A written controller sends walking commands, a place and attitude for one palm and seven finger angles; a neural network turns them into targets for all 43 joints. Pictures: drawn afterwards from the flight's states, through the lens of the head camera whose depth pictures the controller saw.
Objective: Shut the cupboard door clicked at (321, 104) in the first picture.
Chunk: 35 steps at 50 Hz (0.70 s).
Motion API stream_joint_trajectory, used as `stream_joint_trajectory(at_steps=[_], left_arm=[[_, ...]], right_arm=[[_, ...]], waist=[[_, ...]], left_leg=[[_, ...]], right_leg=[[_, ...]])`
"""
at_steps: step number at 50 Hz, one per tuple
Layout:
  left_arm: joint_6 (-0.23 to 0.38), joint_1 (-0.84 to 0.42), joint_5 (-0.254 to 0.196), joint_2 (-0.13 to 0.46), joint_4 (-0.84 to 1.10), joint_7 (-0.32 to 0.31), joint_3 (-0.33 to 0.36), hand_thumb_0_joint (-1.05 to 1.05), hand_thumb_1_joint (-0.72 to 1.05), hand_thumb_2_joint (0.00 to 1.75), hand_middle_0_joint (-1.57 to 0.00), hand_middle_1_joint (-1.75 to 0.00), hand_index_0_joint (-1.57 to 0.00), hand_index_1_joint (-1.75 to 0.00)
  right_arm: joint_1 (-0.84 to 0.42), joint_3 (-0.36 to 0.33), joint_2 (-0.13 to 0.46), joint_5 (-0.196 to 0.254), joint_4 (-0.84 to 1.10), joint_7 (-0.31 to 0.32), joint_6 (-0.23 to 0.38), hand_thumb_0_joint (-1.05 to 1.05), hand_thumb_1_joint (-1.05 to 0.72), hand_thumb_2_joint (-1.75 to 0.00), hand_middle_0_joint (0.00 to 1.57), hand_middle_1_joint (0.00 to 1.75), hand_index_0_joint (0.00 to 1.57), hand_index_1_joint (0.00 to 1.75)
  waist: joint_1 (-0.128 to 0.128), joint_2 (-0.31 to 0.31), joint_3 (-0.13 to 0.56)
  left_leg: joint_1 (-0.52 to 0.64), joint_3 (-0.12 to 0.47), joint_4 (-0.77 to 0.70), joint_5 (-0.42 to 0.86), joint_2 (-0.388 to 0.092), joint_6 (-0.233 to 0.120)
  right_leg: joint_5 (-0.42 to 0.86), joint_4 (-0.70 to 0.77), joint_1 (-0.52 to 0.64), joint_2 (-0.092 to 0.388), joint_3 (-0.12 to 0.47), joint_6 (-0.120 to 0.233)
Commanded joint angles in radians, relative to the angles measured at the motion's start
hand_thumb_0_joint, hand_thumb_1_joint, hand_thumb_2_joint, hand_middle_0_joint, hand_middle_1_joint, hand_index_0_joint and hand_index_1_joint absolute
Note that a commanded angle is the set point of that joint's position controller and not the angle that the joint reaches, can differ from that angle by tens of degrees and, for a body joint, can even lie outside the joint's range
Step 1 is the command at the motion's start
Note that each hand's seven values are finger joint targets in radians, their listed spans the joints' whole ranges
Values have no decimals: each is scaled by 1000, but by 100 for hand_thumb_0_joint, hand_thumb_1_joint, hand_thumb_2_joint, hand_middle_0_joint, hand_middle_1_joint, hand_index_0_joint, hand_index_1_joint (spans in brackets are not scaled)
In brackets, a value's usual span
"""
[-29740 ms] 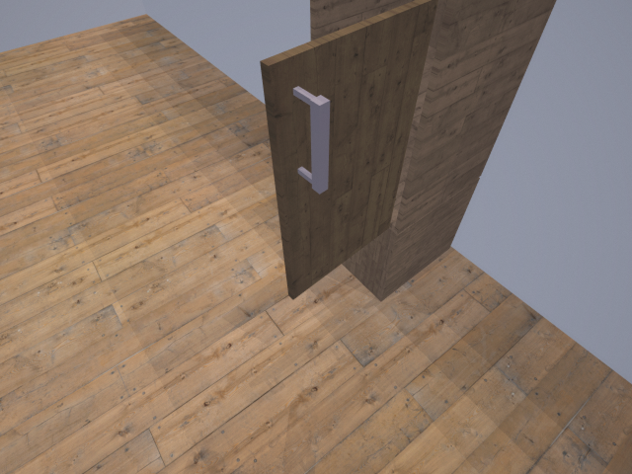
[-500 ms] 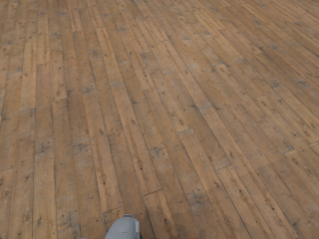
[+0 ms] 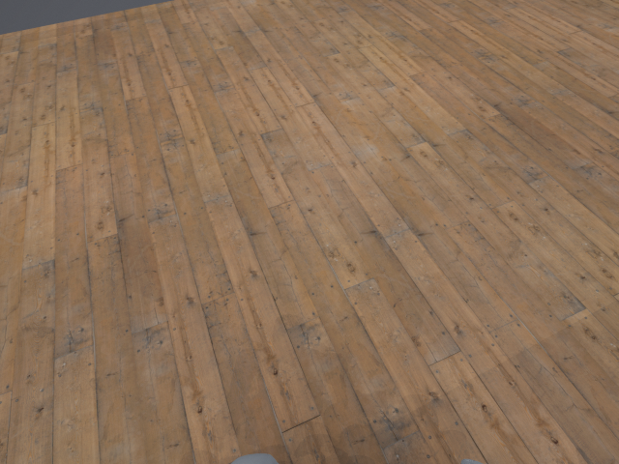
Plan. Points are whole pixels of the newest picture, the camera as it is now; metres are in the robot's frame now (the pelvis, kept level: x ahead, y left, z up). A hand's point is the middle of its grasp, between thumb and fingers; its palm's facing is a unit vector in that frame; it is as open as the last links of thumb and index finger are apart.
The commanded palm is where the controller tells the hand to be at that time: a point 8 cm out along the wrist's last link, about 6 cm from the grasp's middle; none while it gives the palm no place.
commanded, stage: turn to face it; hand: left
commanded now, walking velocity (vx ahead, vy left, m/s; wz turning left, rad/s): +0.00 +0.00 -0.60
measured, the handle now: out of the picture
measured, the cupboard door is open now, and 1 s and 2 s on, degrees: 58 58 58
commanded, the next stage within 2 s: none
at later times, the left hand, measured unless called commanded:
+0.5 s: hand (216, 378) +0.25 +0.18 -0.14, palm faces -0.31 -0.92 -0.26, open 7.4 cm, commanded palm none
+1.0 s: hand (249, 381) +0.26 +0.14 -0.17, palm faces -0.54 -0.82 -0.18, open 7.4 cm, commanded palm none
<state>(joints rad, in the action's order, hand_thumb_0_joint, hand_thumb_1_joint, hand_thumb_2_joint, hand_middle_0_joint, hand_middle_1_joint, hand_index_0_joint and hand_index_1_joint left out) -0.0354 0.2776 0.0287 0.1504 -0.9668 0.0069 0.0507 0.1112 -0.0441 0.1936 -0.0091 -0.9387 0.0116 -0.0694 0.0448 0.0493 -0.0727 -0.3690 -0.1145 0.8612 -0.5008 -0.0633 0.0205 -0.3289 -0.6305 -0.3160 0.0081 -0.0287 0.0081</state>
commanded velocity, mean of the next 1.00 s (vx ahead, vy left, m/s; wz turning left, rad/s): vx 0.00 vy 0.00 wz -0.60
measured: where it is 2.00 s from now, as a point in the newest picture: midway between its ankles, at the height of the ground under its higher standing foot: outside the picture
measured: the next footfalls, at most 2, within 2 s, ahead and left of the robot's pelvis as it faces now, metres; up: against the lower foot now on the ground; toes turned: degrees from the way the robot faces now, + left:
left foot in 0.20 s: +0.07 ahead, +0.13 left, +0.00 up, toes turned -5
right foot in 0.58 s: +0.03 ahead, -0.12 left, +0.00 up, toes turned -26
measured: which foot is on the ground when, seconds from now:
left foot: up 0.00-0.18, down 0.20-0.58, up 0.60-0.92, down 0.94-1.00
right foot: down 0.00-0.20, up 0.22-0.56, down 0.58-0.94, up 0.96-1.00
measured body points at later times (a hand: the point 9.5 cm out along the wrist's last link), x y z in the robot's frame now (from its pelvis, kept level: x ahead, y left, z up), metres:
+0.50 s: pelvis +0.03 +0.02 +0.01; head +0.09 +0.01 +0.46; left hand +0.26 +0.23 -0.12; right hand -0.01 -0.24 -0.13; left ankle +0.03 +0.13 -0.72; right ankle -0.01 -0.11 -0.69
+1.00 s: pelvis +0.08 +0.02 +0.00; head +0.14 +0.01 +0.45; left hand +0.28 +0.18 -0.16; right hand +0.01 -0.25 -0.12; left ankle +0.14 +0.11 -0.73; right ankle -0.02 -0.09 -0.69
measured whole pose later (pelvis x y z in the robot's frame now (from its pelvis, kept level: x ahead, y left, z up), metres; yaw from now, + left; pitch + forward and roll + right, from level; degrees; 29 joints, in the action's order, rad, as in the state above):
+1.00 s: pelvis +0.08 +0.02 +0.00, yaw -36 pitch +2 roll -2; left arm -0.08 0.18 0.01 0.25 -0.89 0.02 0.07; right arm 0.17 -0.02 0.21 -0.02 -0.85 0.02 -0.01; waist 0.01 -0.04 -0.10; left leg -0.33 -0.08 0.64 -0.33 -0.07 -0.01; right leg -0.51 -0.87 -0.41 -0.05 0.08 -0.03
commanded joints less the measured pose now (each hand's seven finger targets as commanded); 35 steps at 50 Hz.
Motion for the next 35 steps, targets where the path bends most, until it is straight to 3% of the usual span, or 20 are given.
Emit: stream_joint_trajectory(at_steps=[1,5,7,8,9,10,11,12,14,16,23,25,26,27,28,29,30,31,33,35], left_arm=[[24,27,1,221,66,-35,70,0,90,90,-20,-30,-20,-30],[16,-1,2,244,76,-33,81,0,90,90,-20,-30,-20,-30],[8,-55,-7,242,87,-27,78,0,90,90,-20,-30,-20,-30],[5,-81,-13,218,94,-24,72,0,90,90,-20,-30,-20,-30],[0,-69,-22,172,118,-16,62,0,90,90,-20,-30,-20,-30],[0,-76,-22,144,143,-7,51,0,90,90,-20,-30,-20,-30],[-9,-116,-9,177,146,-5,53,0,90,90,-20,-30,-20,-30],[-13,-143,-6,177,142,1,59,0,90,90,-20,-30,-20,-30],[-17,-160,-10,167,142,15,53,0,90,90,-20,-30,-20,-30],[-26,-168,-11,158,151,23,45,0,90,90,-20,-30,-20,-30],[-22,-240,-7,163,195,33,30,0,90,90,-20,-30,-20,-30],[-15,-223,-9,167,195,32,30,0,90,90,-20,-30,-20,-30],[-8,-183,-8,181,185,30,33,0,90,90,-20,-30,-20,-30],[-1,-95,-6,220,163,25,42,0,90,90,-20,-30,-20,-30],[15,-13,3,323,142,10,60,0,90,90,-20,-30,-20,-30],[19,33,-11,382,121,-1,68,0,90,90,-20,-30,-20,-30],[15,23,-13,374,133,-16,72,0,90,90,-20,-30,-20,-30],[12,-47,-10,350,151,-24,70,0,90,90,-20,-30,-20,-30],[7,-170,-9,293,192,-27,54,0,90,90,-20,-30,-20,-30],[11,-182,-6,288,201,-20,50,0,90,90,-20,-30,-20,-30]], right_arm=[[-29,-22,86,5,109,15,45,0,-90,-90,20,30,20,30],[4,-16,61,9,101,19,51,0,-90,-90,20,30,20,30],[85,-15,73,8,81,24,56,0,-90,-90,20,30,20,30],[134,-19,95,6,67,25,66,0,-90,-90,20,30,20,30],[149,-30,178,-8,72,31,77,0,-90,-90,20,30,20,30],[179,-42,250,-17,81,33,74,0,-90,-90,20,30,20,30],[187,-40,247,-25,78,35,72,0,-90,-90,20,30,20,30],[167,-36,235,-27,86,39,73,0,-90,-90,20,30,20,30],[120,-29,216,-27,108,39,69,0,-90,-90,20,30,20,30],[137,-29,214,-26,104,38,68,0,-90,-90,20,30,20,30],[168,-43,241,-25,90,21,62,0,-90,-90,20,30,20,30],[161,-48,256,-23,89,17,59,0,-90,-90,20,30,20,30],[149,-50,261,-18,92,14,59,0,-90,-90,20,30,20,30],[128,-52,258,-10,104,7,58,0,-90,-90,20,30,20,30],[122,-40,189,1,134,-2,54,0,-90,-90,20,30,20,30],[71,-26,157,1,175,3,44,0,-90,-90,20,30,20,30],[32,-21,157,0,180,15,31,0,-90,-90,20,30,20,30],[35,-22,156,1,174,18,31,0,-90,-90,20,30,20,30],[73,-25,168,-3,137,9,30,0,-90,-90,20,30,20,30],[102,-22,149,-6,125,4,24,0,-90,-90,20,30,20,30]], waist=[[-9,-237,145],[-14,-177,158],[-55,-179,150],[-75,-143,168],[-71,69,178],[-81,259,158],[-97,201,130],[-83,175,92],[-60,96,56],[-62,110,83],[-85,167,90],[-72,144,102],[-46,128,111],[1,61,147],[33,-198,199],[48,-297,169],[48,-268,142],[14,-334,115],[-48,-223,113],[-64,-191,114]], left_leg=[[-205,121,184,-15,21,25],[-75,91,-117,43,43,34],[78,85,-331,206,52,31],[206,102,-461,324,16,23],[333,263,-525,471,-157,-35],[341,425,-547,675,-366,-156],[289,423,-540,692,-391,-205],[256,392,-528,768,-364,-208],[275,248,-483,875,-312,-190],[322,153,-465,890,-270,-161],[312,50,-425,833,-293,-134],[299,23,-378,819,-286,-106],[262,3,-314,790,-272,-75],[187,-42,-186,712,-241,-33],[-57,-108,41,332,-130,29],[-219,-25,241,-171,-18,59],[-259,101,330,-147,-37,49],[-302,129,366,-97,-46,52],[-211,123,325,42,-66,65],[-139,90,248,85,-40,73]], right_leg=[[651,225,286,256,346,201],[698,173,257,225,331,172],[607,133,159,175,314,117],[497,87,74,127,273,69],[246,-16,-94,12,189,9],[-231,-216,-200,-50,63,-35],[-299,-393,-205,-33,72,-40],[-265,-486,-235,-11,81,-46],[-215,-495,-254,19,51,-58],[-165,-437,-230,18,21,-62],[-99,-155,-87,3,-57,-38],[-26,-29,-11,-13,-76,-24],[75,85,76,-15,-80,-14],[215,193,221,12,-47,5],[505,236,439,232,219,84],[819,232,397,399,399,199],[721,250,324,380,415,233],[592,270,293,345,421,229],[478,260,198,255,276,183],[464,258,129,213,226,160]])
